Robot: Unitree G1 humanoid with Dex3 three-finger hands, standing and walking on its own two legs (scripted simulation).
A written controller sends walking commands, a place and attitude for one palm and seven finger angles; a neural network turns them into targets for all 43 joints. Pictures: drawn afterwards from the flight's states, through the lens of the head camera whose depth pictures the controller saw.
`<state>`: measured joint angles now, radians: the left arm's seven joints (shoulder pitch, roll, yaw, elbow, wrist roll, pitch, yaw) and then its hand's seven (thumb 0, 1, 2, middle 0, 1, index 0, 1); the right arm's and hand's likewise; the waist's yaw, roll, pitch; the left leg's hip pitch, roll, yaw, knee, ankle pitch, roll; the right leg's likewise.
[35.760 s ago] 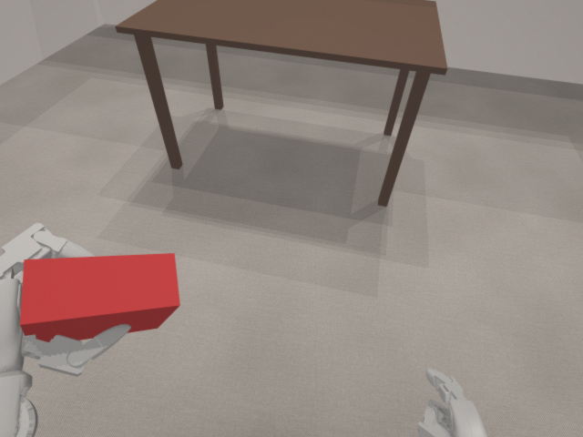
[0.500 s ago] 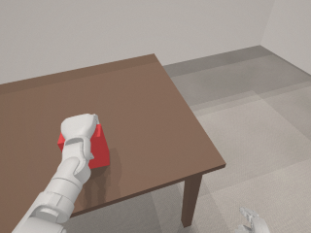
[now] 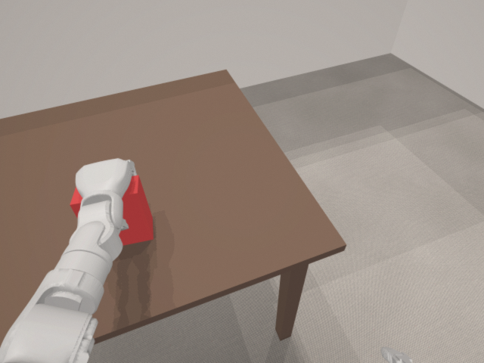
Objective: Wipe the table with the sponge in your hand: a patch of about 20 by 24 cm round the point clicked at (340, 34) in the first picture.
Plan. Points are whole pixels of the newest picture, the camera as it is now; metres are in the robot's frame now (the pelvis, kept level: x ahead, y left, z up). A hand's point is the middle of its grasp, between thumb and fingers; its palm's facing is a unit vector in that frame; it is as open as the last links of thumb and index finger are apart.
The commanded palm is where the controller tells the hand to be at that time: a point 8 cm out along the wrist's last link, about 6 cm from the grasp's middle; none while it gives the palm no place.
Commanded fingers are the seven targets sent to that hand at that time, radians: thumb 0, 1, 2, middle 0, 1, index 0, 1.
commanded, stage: wipe forward along the middle lane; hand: left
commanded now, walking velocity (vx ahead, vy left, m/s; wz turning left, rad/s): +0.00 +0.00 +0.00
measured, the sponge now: (119, 221) +0.37 +0.27 +0.01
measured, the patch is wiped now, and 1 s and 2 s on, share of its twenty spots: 0.95 0.95 0.95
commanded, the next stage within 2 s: slide back across to the first lane in 0.48 s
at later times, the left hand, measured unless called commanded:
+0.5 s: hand (114, 178) +0.44 +0.29 +0.06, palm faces -0.11 +0.01 -0.99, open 9.8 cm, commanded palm +0.42 +0.29 +0.08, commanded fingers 0.00 0.10 1.30 -1.20 -1.60 -1.20 -1.60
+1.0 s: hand (96, 171) +0.45 +0.33 +0.07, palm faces -0.08 -0.02 -1.00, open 9.8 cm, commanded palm +0.42 +0.33 +0.11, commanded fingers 0.00 0.10 1.30 -1.20 -1.60 -1.20 -1.60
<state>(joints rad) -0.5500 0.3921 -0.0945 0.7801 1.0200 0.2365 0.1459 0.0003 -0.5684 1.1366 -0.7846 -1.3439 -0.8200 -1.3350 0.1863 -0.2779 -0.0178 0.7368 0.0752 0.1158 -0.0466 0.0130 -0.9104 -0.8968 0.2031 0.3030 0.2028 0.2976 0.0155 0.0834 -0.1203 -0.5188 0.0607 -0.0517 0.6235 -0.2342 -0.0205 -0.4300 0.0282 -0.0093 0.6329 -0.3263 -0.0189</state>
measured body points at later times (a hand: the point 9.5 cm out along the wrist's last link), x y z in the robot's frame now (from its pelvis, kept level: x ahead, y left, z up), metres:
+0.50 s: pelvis +0.00 +0.02 -0.01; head +0.04 +0.00 +0.44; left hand +0.44 +0.28 +0.12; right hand +0.08 -0.25 -0.14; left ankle +0.05 +0.16 -0.72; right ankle -0.01 -0.11 -0.72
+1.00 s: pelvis +0.01 +0.03 +0.00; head +0.06 +0.03 +0.45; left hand +0.45 +0.33 +0.12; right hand +0.09 -0.24 -0.13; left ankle +0.05 +0.16 -0.72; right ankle -0.01 -0.11 -0.72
